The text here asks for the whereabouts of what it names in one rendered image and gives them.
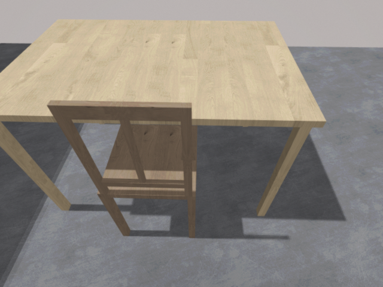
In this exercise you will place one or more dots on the table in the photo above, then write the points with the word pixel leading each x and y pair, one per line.
pixel 234 73

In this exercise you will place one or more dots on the chair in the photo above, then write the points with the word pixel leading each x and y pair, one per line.
pixel 147 161

